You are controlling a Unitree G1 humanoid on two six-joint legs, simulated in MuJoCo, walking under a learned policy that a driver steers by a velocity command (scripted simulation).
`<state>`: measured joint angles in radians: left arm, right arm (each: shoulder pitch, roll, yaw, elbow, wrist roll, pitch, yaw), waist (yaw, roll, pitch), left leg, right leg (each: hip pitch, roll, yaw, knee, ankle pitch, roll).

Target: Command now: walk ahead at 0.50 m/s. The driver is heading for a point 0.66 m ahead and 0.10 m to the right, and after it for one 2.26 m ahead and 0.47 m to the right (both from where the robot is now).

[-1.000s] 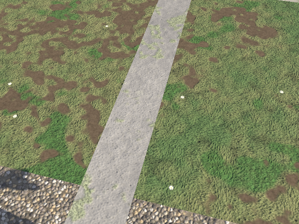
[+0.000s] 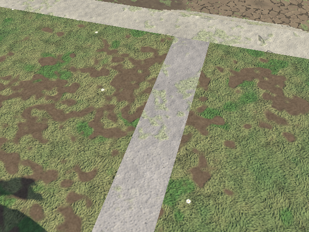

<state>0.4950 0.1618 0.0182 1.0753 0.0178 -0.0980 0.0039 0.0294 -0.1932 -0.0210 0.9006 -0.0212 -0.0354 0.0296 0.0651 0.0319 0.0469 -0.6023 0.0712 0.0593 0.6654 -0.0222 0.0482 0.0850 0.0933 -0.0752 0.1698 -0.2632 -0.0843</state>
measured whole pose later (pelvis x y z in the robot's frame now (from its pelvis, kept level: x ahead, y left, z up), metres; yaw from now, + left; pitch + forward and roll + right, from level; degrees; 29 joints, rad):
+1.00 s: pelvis +0.48 -0.03 +0.00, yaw -20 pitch +1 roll +0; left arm 0.29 0.25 0.07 0.92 0.01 -0.03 0.01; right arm 0.10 -0.24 -0.05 0.81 -0.03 -0.01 -0.02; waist 0.04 0.03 0.09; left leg -0.65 0.08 -0.05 1.00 -0.25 -0.05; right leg -0.21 0.15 0.05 0.37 -0.16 -0.13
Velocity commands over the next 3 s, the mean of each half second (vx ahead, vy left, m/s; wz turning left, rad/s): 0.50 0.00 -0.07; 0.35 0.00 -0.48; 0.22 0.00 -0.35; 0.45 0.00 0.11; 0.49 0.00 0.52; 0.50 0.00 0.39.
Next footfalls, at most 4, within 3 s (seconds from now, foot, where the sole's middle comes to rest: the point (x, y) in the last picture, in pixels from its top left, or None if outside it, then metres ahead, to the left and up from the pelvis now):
0.12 left None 0.23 0.10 -0.78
0.70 right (191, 224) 0.51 -0.08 -0.78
1.30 left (165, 186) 0.68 0.04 -0.78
1.80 right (231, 169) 0.79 -0.27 -0.78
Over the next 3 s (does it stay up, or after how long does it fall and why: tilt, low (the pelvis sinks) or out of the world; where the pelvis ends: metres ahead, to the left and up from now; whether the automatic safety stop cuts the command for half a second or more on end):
stays up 1.31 -0.29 -0.01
